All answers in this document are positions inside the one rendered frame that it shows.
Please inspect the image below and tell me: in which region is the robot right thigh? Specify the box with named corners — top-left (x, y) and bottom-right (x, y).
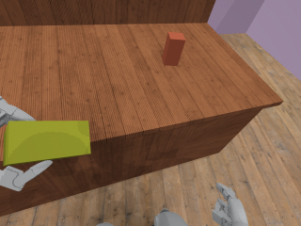
top-left (154, 211), bottom-right (188, 226)

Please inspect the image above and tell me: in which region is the robot right shin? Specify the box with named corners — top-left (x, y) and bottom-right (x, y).
top-left (159, 209), bottom-right (169, 215)

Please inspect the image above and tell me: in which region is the sponge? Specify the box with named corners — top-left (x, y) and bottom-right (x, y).
top-left (3, 121), bottom-right (91, 167)

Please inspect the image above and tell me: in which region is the robot right hand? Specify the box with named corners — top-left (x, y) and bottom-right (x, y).
top-left (212, 183), bottom-right (248, 226)

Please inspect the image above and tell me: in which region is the table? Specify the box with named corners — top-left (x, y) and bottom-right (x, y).
top-left (0, 0), bottom-right (284, 217)

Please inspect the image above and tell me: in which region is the robot left hand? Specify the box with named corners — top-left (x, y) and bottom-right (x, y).
top-left (0, 96), bottom-right (53, 192)

